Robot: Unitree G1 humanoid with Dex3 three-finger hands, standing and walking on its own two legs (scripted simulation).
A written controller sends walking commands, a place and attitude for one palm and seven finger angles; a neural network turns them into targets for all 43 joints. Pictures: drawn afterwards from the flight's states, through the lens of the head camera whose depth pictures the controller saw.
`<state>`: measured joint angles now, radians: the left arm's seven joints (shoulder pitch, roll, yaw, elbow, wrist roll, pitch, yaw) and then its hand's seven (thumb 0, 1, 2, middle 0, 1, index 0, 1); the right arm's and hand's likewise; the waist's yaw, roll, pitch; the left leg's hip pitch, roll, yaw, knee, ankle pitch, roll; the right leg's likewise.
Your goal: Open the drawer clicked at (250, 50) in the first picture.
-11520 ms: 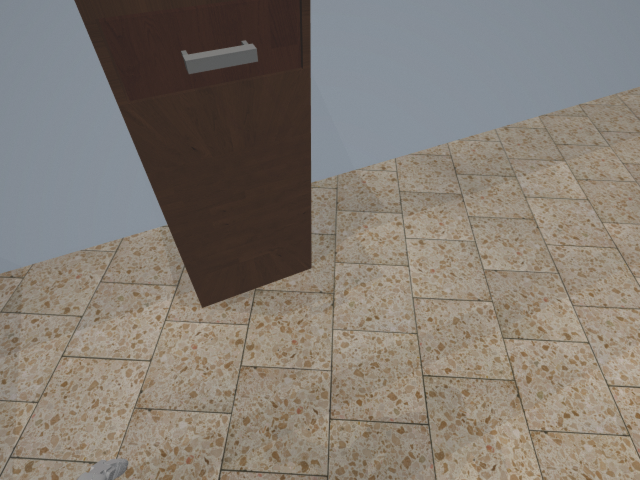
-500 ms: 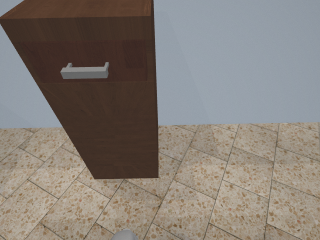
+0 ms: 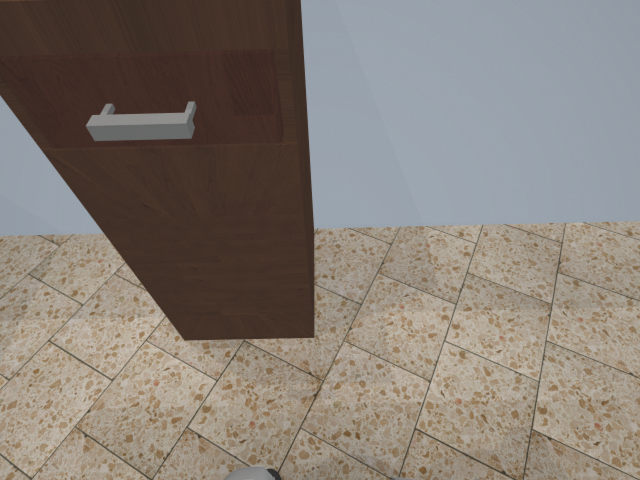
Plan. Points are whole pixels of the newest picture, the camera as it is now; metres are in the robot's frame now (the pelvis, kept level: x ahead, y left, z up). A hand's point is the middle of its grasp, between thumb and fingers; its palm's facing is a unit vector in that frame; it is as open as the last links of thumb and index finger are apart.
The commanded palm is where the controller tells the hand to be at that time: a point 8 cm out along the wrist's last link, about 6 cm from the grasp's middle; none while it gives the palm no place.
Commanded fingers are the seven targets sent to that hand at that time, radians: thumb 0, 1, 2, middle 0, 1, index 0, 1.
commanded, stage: come to a stop and stand still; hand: left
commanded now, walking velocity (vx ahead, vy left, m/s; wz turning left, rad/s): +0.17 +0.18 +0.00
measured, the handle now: (146, 117) +0.56 +0.31 +0.13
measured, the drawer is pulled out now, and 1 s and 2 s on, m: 0.00 0.00 0.00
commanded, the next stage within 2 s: look again from close up in 1.20 s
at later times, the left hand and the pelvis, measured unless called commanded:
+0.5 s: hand out of the picture -0.05 +0.14 -0.13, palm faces +0.13 -0.95 -0.30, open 7.3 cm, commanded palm none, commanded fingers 0.00 0.90 0.90 -0.20 -0.30 -0.20 -0.30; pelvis -0.02 -0.04 +0.02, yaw +2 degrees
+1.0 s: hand out of the picture +0.00 +0.19 -0.16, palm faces +0.05 -0.98 -0.20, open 7.3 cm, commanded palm none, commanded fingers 0.00 0.90 0.90 -0.20 -0.30 -0.20 -0.30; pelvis +0.00 +0.02 +0.01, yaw +1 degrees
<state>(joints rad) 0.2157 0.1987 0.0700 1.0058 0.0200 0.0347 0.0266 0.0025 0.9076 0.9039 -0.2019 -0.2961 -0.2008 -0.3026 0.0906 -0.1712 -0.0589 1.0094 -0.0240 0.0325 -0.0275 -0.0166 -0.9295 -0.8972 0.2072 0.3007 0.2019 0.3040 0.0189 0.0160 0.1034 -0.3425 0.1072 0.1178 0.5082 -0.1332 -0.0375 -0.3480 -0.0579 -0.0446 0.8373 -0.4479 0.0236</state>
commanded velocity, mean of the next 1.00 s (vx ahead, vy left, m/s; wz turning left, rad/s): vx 0.03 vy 0.09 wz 0.00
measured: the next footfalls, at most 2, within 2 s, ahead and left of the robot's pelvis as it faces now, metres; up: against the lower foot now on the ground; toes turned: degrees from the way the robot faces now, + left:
right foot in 0.04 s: +0.02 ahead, -0.10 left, +0.00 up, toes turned -3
left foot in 0.70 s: +0.00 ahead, +0.15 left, +0.00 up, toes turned +3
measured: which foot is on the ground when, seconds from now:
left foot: down 0.00-0.04, up 0.06-0.68, down 0.70-1.00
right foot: up 0.00-0.02, down 0.04-1.00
